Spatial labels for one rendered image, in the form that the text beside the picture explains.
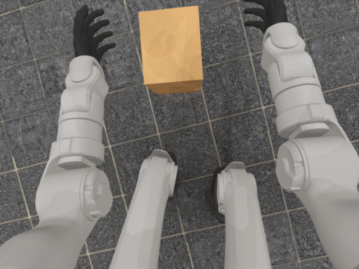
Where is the robot left upper arm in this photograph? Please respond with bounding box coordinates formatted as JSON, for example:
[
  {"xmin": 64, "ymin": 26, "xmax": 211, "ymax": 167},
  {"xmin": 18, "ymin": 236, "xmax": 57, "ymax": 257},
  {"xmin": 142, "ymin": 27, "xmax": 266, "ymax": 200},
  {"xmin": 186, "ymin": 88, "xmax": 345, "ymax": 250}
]
[{"xmin": 0, "ymin": 167, "xmax": 113, "ymax": 269}]

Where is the robot right shin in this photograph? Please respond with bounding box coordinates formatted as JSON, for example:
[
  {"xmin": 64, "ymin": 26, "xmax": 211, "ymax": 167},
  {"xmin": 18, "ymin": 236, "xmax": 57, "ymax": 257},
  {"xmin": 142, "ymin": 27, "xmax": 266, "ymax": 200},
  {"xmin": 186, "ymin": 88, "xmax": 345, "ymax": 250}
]
[{"xmin": 218, "ymin": 162, "xmax": 257, "ymax": 213}]

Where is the carton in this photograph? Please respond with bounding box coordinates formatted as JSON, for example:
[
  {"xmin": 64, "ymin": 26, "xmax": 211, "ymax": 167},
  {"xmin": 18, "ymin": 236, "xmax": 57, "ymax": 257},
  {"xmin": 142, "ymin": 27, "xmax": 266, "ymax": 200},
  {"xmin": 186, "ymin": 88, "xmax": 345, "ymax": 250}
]
[{"xmin": 139, "ymin": 6, "xmax": 203, "ymax": 95}]

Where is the left robot hand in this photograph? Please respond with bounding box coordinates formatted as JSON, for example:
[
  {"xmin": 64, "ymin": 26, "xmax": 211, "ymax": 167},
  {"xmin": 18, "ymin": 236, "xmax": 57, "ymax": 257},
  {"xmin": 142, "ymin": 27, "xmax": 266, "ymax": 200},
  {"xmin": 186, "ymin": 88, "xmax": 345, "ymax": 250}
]
[{"xmin": 73, "ymin": 5, "xmax": 116, "ymax": 64}]

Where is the right robot hand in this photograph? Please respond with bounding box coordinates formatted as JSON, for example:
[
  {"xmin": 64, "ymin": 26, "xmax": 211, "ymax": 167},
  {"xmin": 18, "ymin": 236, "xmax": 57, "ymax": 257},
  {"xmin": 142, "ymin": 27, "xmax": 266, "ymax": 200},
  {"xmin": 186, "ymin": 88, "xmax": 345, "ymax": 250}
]
[{"xmin": 243, "ymin": 0, "xmax": 288, "ymax": 34}]

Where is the left robot forearm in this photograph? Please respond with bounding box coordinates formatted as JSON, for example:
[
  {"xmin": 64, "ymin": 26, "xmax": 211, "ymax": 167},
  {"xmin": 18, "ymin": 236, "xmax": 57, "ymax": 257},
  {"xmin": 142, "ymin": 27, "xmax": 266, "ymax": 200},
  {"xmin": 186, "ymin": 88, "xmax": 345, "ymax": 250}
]
[{"xmin": 35, "ymin": 55, "xmax": 109, "ymax": 213}]

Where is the right robot forearm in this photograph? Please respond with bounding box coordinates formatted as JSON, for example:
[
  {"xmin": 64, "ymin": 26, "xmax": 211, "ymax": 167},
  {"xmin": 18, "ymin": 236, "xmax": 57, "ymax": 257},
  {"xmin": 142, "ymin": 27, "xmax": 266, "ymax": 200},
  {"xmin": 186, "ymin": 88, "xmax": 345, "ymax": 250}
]
[{"xmin": 261, "ymin": 22, "xmax": 359, "ymax": 182}]

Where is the robot left shin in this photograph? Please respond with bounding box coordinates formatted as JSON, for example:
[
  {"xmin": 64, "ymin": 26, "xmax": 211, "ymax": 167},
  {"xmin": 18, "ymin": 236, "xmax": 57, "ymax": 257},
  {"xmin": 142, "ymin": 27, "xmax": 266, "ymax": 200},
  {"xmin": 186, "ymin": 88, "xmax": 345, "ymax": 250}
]
[{"xmin": 138, "ymin": 150, "xmax": 173, "ymax": 178}]

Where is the robot right upper arm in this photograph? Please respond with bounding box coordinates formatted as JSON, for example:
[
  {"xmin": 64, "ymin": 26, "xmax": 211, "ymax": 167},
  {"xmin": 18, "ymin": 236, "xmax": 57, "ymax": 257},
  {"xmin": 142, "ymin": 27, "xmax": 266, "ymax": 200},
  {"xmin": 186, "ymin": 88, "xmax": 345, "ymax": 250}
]
[{"xmin": 275, "ymin": 136, "xmax": 359, "ymax": 269}]

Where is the robot shin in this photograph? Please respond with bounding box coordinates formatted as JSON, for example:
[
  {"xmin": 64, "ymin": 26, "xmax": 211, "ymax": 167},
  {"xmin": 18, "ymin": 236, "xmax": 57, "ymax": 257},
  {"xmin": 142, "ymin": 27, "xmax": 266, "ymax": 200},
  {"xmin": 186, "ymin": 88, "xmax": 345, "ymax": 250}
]
[
  {"xmin": 218, "ymin": 162, "xmax": 257, "ymax": 213},
  {"xmin": 138, "ymin": 150, "xmax": 173, "ymax": 178}
]

